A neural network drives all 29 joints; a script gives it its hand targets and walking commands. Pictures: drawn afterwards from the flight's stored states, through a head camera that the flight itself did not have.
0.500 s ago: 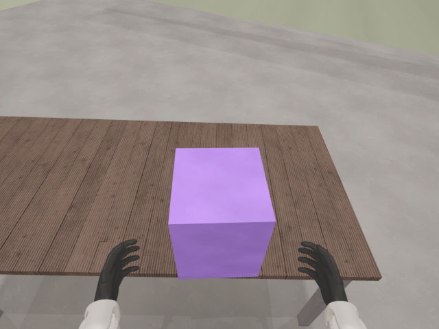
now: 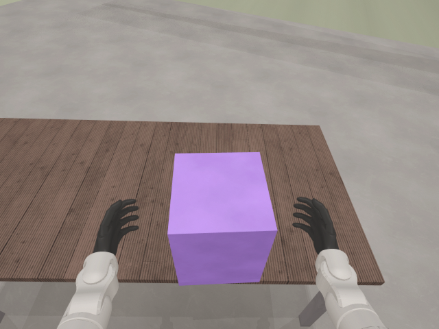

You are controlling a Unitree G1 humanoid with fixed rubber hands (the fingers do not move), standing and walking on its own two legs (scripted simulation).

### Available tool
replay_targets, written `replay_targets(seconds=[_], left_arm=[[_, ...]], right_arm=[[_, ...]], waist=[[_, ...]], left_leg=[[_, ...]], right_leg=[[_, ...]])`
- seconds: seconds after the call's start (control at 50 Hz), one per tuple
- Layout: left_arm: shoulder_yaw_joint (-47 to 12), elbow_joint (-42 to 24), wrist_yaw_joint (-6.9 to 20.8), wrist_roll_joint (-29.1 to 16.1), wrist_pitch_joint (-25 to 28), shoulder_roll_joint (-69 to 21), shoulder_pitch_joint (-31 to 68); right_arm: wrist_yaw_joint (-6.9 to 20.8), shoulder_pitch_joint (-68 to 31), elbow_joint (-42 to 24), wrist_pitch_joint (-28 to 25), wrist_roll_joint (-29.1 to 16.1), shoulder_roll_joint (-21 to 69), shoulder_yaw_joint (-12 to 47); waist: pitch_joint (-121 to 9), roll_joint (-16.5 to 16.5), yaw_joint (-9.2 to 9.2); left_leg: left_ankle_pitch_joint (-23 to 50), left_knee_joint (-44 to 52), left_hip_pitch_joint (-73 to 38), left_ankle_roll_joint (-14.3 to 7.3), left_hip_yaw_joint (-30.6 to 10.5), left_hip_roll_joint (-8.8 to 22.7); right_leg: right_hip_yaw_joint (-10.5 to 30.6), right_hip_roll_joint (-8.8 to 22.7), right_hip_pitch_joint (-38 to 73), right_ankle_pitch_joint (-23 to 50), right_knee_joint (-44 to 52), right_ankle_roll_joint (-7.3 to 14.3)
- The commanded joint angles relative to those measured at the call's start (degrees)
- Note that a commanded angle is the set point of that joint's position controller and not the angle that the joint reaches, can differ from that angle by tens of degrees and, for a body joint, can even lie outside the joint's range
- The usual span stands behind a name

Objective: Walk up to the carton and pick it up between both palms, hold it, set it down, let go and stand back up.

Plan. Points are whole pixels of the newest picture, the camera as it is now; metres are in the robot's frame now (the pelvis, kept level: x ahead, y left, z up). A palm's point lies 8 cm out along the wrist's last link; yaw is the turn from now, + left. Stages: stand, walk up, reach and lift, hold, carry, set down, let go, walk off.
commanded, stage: reach and lift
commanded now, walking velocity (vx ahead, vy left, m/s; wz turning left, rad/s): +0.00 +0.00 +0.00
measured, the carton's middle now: (218, 220) +0.39 +0.01 -0.08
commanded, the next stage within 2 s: none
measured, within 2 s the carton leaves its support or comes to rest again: neither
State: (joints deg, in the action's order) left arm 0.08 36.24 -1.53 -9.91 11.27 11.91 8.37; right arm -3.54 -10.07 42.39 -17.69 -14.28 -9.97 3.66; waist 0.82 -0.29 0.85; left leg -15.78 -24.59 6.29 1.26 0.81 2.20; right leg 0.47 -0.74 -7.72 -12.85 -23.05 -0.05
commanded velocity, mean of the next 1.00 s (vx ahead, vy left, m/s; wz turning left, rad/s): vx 0.00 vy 0.00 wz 0.00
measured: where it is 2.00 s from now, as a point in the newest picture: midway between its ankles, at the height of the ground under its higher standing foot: outside the picture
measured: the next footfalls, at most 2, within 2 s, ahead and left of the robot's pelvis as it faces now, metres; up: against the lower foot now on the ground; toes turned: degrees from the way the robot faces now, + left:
none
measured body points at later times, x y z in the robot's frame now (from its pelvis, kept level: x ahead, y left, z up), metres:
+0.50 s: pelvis +0.00 +0.00 +0.00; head +0.01 +0.01 +0.45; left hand +0.37 +0.21 +0.07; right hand +0.37 -0.19 +0.07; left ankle -0.03 +0.13 -0.74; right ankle +0.00 -0.12 -0.74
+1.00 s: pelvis -0.01 +0.01 +0.00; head +0.02 +0.02 +0.44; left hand +0.40 +0.22 +0.05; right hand +0.41 -0.17 +0.05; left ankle -0.03 +0.13 -0.74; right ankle +0.00 -0.12 -0.74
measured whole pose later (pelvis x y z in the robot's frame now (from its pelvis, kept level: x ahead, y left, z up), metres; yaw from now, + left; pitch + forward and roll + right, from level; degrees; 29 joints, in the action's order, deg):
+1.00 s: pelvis -0.01 +0.01 +0.00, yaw +1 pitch +10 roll -2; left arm 4.0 65.8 -1.6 -7.2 10.3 12.2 42.4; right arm -4.5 -43.3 69.3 -12.5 -17.8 -12.5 3.9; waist -7.0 0.7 0.6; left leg -14.9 -29.2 24.4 0.9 -1.0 2.3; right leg -0.9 -1.0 -23.2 -10.2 -23.3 -0.4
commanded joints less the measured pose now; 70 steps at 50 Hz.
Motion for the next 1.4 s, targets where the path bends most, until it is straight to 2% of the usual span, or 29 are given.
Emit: replay_targets(seconds=[0.0, 0.16, 0.28, 0.42, 0.6, 0.62, 0.66, 0.74, 0.8, 0.9, 0.92, 0.94, 0.96, 0.98, 1.04, 1.14, 1.2, 1.22, 1.26, 1.32, 1.38], left_arm=[[2.45, -12.21, -0.01, 0.84, -1.80, 5.22, 15.56], [3.84, -15.43, -0.31, 2.78, -8.97, 4.29, 22.67], [5.06, -15.26, -0.54, 3.67, -13.27, 4.24, 29.51], [6.19, -11.99, -0.60, 3.78, -16.06, 5.19, 37.91], [6.41, -4.58, -0.73, 2.93, -16.38, 7.46, 48.89], [7.79, -3.59, -0.69, 2.69, -15.93, 8.37, 48.05], [8.01, -0.97, -0.41, 2.60, -14.88, 8.92, 49.59], [7.34, 6.07, -0.19, 2.45, -12.03, 8.81, 52.71], [6.03, 10.01, -0.44, 2.22, -8.39, 7.70, 53.58], [5.27, 19.79, 0.28, 2.56, -0.24, 6.39, 52.40], [4.99, 21.80, 0.30, 2.35, 1.55, 6.29, 52.88], [2.93, 27.48, -0.11, 3.28, 2.97, 2.08, 50.02], [2.99, 26.64, -0.46, 2.97, 5.29, 2.76, 51.71], [2.37, 27.92, -0.98, 2.46, 7.47, 3.35, 52.99], [0.63, 30.20, -2.51, -0.64, 12.88, 5.24, 59.20], [-1.71, 35.50, -3.30, -5.23, 18.38, 6.98, 64.61], [-1.62, 41.43, -2.69, -5.55, 20.22, 7.07, 64.04], [-1.70, 44.05, -2.49, -5.53, 20.85, 6.81, 63.96], [-1.49, 47.25, -1.62, -5.61, 21.39, 7.19, 62.93], [0.30, 49.64, -0.78, -4.66, 22.83, 7.86, 62.29], [0.70, 49.06, -0.25, -5.78, 23.60, 8.97, 63.29]], right_arm=[[0.07, -15.67, -9.44, 0.33, -0.97, -7.31, -2.19], [0.11, -22.44, -9.96, 4.76, -1.67, -9.37, -3.39], [-0.13, -28.79, -9.54, 7.80, -1.66, -10.76, -4.23], [-0.67, -36.78, -7.33, 10.57, -1.92, -11.93, -4.29], [-1.48, -47.90, -1.95, 12.80, -3.22, -13.37, -3.52], [-1.75, -47.71, -2.93, 13.11, -3.82, -12.78, -2.33], [-2.23, -49.44, -1.38, 13.35, -4.07, -12.80, -2.17], [-2.15, -51.88, 4.98, 12.99, -4.47, -12.14, -1.46], [-1.70, -52.13, 9.39, 10.97, -4.52, -11.96, -1.45], [-1.51, -51.14, 16.66, 4.84, -4.25, -10.65, -0.54], [-1.42, -51.32, 18.56, 3.60, -4.09, -10.39, -0.55], [-0.79, -48.34, 27.86, 1.27, -2.68, -9.96, -1.71], [-0.43, -49.29, 26.70, -0.70, -2.32, -10.70, -2.55], [-0.14, -50.40, 26.71, -2.27, -2.28, -11.48, -3.28], [0.20, -55.76, 24.27, -5.79, -1.84, -11.92, -3.73], [0.30, -59.49, 25.12, -8.05, -2.40, -10.70, -2.08], [0.19, -59.71, 29.38, -9.59, -4.00, -9.77, 0.12], [0.24, -59.25, 31.65, -10.18, -4.54, -9.39, 0.59], [0.01, -59.86, 33.30, -11.20, -5.50, -9.01, 2.19], [-0.24, -60.98, 34.75, -13.28, -7.33, -8.53, 4.12], [-0.42, -62.74, 31.95, -13.76, -7.77, -7.82, 5.59]], waist=[[-14.61, 1.36, -0.24], [-16.73, 2.26, -0.04], [-19.41, 2.07, 0.15], [-23.45, 1.24, 0.47], [-28.63, 0.68, 0.61], [-28.96, -0.18, 1.26], [-30.57, -0.32, 0.73], [-30.79, 0.28, 0.54], [-32.73, 2.00, -0.13], [-33.58, 2.24, -1.06], [-33.32, 2.16, -1.22], [-29.99, 3.36, -2.00], [-31.83, 4.90, -1.20], [-32.91, 5.74, -1.84], [-40.48, 6.14, -2.19], [-50.81, 4.33, -2.65], [-53.37, 3.03, -2.24], [-52.38, 3.28, -2.19], [-51.95, 1.09, -1.87], [-52.50, -0.68, -1.31], [-53.86, -2.27, -0.20]], left_leg=[[25.28, 2.01, -3.31, 2.33, 1.55, -2.57], [27.55, 2.47, -5.20, 2.53, 1.62, -2.42], [26.97, 2.67, -5.05, 2.25, 2.03, -2.53], [26.35, 2.32, -3.84, 1.86, 2.53, -2.60], [26.11, 1.20, -1.41, 1.73, 2.82, -2.62], [26.86, 0.81, 0.26, 1.11, 3.19, -3.39], [27.01, 0.87, 2.54, 1.16, 2.97, -3.44], [26.05, 0.39, 3.97, 1.48, 2.46, -3.14], [28.77, -1.63, 2.92, 2.61, 1.91, -2.76], [31.25, -5.04, 5.87, 3.37, 1.12, -2.64], [30.53, -5.33, 7.14, 3.51, 0.97, -2.55], [30.45, -5.83, 4.60, 4.42, -1.20, -1.14], [31.18, -7.25, 3.89, 5.15, -1.01, -1.27], [31.78, -8.60, 3.67, 5.57, -1.51, -0.91], [29.36, -11.67, 5.92, 6.06, -1.25, -1.07], [23.63, -16.54, 14.90, 5.16, -0.18, -1.80], [24.56, -20.02, 19.42, 4.73, 0.30, -2.19], [21.96, -20.10, 22.29, 4.59, 0.45, -2.58], [23.21, -22.38, 25.19, 4.03, 0.80, -2.78], [20.94, -23.59, 31.74, 3.32, 1.72, -3.63], [18.14, -24.23, 36.40, 2.67, 2.65, -3.93]], right_leg=[[0.36, -1.41, 5.48, 17.38, 3.65, 1.09], [-0.59, -2.00, 4.39, 17.68, 4.90, 0.67], [-1.06, -2.31, 4.01, 17.78, 5.04, 0.04], [-1.18, -2.43, 4.52, 19.21, 4.50, -0.68], [-1.12, -2.42, 4.33, 21.74, 3.48, -1.21], [-0.26, -1.96, 6.39, 24.21, 3.26, -1.50], [-0.08, -1.85, 8.34, 27.17, 2.07, -1.84], [-0.43, -1.83, 5.54, 24.45, 1.84, -1.38], [-1.27, -2.17, 1.96, 23.47, 1.42, -0.57], [-1.74, -1.87, -2.11, 23.93, -0.64, -0.30], [-1.89, -1.87, -3.30, 22.93, -1.13, -0.27], [-3.45, -2.43, -10.18, 17.90, -1.13, 1.00], [-3.52, -2.24, -15.36, 14.52, -0.03, 1.86], [-3.96, -2.36, -17.89, 14.11, -1.14, 2.17], [-4.77, -2.20, -21.51, 12.84, -4.46, 1.59], [-4.66, -1.22, -24.42, 13.24, -12.75, 0.15], [-4.18, -0.94, -26.27, 14.58, -16.69, -0.43], [-3.97, -0.70, -26.51, 11.54, -17.21, -0.22], [-3.56, -0.67, -27.26, 14.29, -19.30, -0.99], [-2.34, -0.26, -25.95, 15.07, -21.12, -2.12], [-1.93, -0.09, -24.29, 13.89, -23.13, -2.82]])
